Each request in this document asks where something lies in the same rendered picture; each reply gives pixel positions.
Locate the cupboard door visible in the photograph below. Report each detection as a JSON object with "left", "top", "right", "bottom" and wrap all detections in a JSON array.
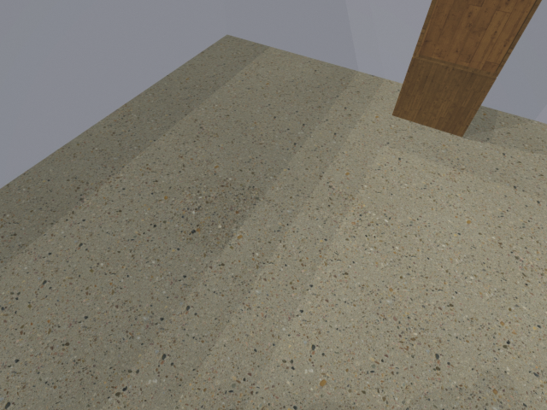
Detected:
[{"left": 418, "top": 0, "right": 536, "bottom": 73}]

